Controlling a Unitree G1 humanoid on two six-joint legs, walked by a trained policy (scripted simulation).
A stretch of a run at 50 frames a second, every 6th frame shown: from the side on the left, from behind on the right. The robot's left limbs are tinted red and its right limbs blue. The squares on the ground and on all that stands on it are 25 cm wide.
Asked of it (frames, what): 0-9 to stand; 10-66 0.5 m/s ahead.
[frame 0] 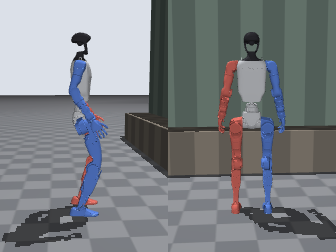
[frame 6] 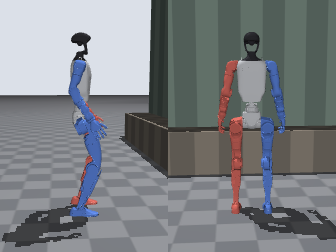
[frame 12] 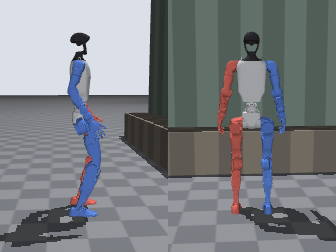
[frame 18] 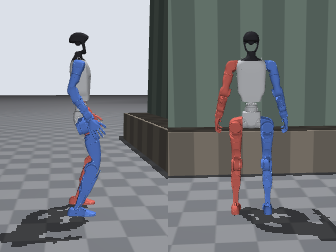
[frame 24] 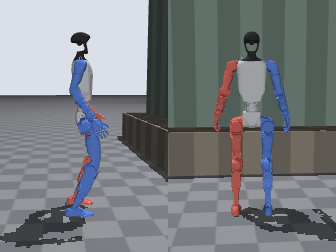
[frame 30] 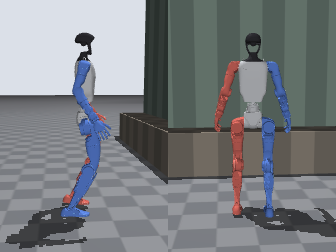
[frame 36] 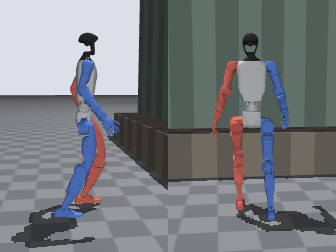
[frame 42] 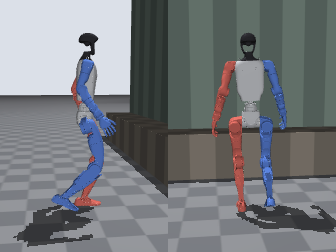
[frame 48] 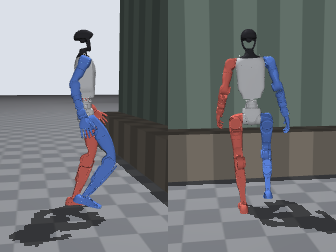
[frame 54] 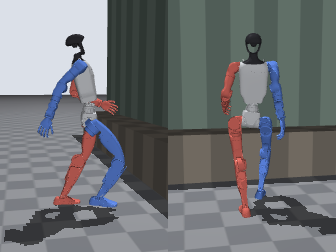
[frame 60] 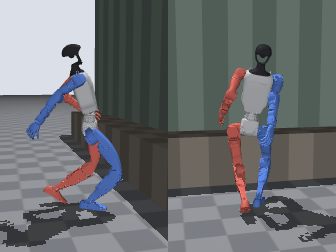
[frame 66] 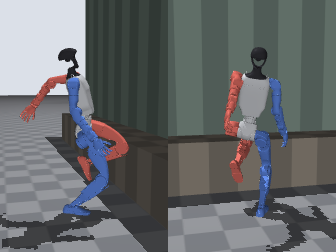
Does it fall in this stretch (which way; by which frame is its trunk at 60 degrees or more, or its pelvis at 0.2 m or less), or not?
no
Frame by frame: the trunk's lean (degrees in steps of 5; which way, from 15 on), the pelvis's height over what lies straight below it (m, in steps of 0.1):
0: 0, 0.8
6: 0, 0.8
12: 0, 0.8
18: 5, 0.8
24: 5, 0.8
30: 0, 0.8
36: 5, 0.8
42: 5, 0.8
48: 5, 0.8
54: 15 backward, 0.7
60: 20 backward and to its right, 0.7
66: 20 backward, 0.7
